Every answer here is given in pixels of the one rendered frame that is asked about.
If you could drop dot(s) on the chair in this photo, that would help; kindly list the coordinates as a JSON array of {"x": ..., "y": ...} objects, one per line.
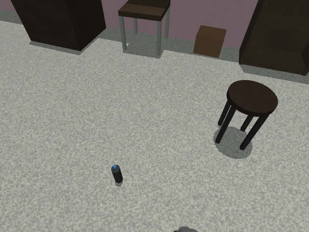
[{"x": 145, "y": 9}]

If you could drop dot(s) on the stool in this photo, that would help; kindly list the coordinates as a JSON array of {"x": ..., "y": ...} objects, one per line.
[{"x": 251, "y": 98}]

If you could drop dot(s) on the bookshelf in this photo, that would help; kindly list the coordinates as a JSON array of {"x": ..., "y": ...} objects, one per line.
[{"x": 277, "y": 37}]

